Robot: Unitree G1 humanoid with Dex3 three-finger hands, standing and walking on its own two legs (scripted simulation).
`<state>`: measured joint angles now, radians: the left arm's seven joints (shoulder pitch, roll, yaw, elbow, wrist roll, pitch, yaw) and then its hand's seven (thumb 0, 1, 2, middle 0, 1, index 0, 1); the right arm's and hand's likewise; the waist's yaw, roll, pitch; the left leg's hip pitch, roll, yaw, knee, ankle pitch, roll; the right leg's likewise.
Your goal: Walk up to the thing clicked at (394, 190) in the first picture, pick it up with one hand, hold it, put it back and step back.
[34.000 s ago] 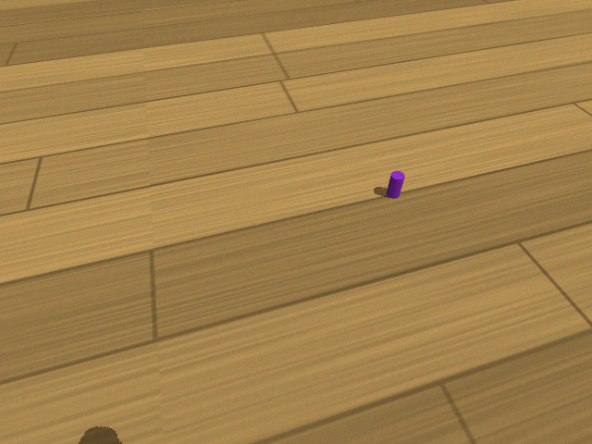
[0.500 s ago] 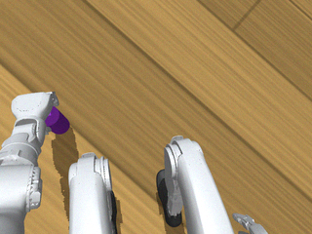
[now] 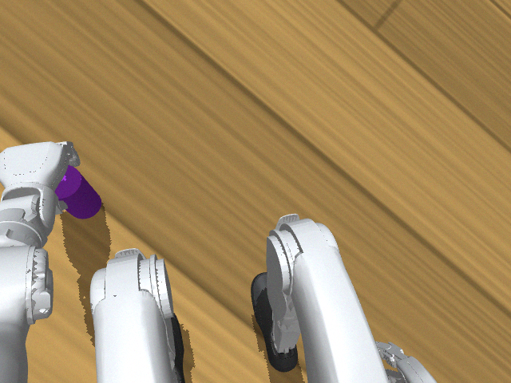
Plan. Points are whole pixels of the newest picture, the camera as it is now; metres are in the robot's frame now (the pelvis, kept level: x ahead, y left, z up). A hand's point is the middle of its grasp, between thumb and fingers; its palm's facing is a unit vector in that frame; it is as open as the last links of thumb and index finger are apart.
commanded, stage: crouch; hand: left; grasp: from above
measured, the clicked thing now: (74, 193) +0.45 +0.25 -0.27
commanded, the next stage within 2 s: open in 0.04 s
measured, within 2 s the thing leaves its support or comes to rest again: rests again in 0.40 s
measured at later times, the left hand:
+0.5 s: hand (54, 190) +0.45 +0.26 -0.21, palm faces -0.46 -0.06 -0.88, open 11.6 cm
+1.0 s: hand (53, 187) +0.45 +0.26 -0.20, palm faces -0.46 -0.07 -0.88, open 13.0 cm
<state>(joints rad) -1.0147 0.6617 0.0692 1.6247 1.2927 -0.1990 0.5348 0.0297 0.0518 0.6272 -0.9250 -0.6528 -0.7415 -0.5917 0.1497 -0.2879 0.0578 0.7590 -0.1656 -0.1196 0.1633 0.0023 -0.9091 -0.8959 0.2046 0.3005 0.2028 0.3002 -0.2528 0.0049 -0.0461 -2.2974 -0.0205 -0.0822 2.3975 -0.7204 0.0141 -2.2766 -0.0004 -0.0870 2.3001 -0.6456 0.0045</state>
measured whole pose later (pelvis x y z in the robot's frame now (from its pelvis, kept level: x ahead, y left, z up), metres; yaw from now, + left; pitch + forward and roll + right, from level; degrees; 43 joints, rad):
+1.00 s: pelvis +0.00 +0.00 -0.01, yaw -1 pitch +35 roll -8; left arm -0.96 0.68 0.08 1.55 1.27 -0.18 0.52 0.01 -0.43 1.06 -0.20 -1.04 -0.18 -1.05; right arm 0.17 -0.29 0.06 0.77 -0.17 -0.14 0.21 0.00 -0.90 -0.90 0.20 0.30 0.20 0.30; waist -0.27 0.00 -0.04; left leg -2.32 -0.02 -0.10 2.43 -0.73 0.01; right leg -2.28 0.00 -0.11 2.31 -0.65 0.01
